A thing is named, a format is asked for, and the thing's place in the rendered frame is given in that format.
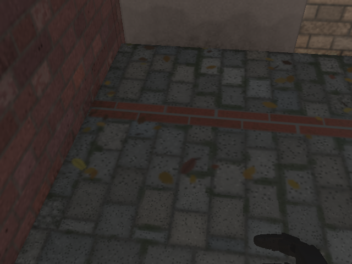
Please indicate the robot right hand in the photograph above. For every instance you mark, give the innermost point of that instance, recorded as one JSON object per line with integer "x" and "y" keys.
{"x": 291, "y": 246}

